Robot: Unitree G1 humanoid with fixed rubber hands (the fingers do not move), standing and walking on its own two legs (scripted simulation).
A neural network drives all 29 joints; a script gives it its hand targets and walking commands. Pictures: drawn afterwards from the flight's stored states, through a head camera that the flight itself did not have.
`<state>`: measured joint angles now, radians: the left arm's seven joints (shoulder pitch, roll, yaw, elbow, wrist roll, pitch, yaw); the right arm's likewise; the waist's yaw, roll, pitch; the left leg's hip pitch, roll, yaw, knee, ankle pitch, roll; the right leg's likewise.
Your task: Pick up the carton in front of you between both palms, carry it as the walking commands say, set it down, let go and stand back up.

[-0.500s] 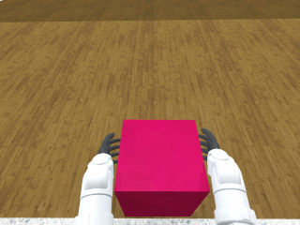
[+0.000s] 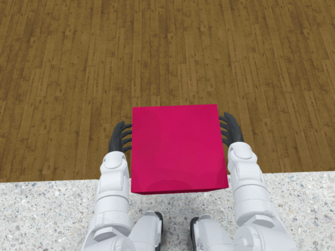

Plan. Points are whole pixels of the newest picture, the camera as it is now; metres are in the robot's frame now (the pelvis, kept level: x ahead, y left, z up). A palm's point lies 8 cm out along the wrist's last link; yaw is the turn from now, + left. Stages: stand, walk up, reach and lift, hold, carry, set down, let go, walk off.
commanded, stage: set down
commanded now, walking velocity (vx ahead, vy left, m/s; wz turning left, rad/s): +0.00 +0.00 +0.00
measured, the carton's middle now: (175, 155) +0.35 +0.01 -0.13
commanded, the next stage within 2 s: none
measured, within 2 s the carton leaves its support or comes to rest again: neither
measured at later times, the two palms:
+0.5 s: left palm (123, 152) +0.38 +0.19 -0.21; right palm (213, 144) +0.41 -0.11 -0.21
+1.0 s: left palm (126, 156) +0.41 +0.21 -0.38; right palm (199, 151) +0.43 -0.09 -0.37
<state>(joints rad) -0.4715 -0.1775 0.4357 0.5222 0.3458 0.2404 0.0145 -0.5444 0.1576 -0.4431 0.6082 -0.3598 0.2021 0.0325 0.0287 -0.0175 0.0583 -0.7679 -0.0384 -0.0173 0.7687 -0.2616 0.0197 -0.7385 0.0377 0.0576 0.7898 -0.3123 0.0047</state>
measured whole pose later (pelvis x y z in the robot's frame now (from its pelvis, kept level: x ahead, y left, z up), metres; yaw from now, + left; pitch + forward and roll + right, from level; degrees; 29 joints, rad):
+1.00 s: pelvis -0.05 +0.00 -0.26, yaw -3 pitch +46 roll -2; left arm -0.98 0.11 0.39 0.75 0.12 0.19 0.02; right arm -1.00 0.05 -0.38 0.74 -0.12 0.15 -0.16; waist 0.08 -0.06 -0.10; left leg -2.11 -0.09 -0.07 1.81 -0.50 -0.03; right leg -2.06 0.16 0.05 1.82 -0.56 0.05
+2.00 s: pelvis -0.06 -0.01 -0.36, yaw -4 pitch +40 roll -1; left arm -1.25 0.27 0.30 1.04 0.05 0.15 -0.01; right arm -1.28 -0.07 -0.33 1.01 -0.06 0.12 -0.19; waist 0.10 -0.10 0.20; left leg -2.28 -0.05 -0.04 2.14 -0.55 -0.03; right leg -2.26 0.20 0.02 2.16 -0.59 0.06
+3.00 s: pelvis -0.07 +0.00 -0.34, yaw -2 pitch +38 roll -3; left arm -1.13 0.40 0.20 0.87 -0.17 0.08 -0.01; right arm -1.14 -0.19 -0.14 0.77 0.10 0.13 -0.18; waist 0.09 -0.05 0.21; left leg -2.22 -0.03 -0.01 2.10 -0.54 0.02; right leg -2.16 0.10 0.00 2.11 -0.62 0.05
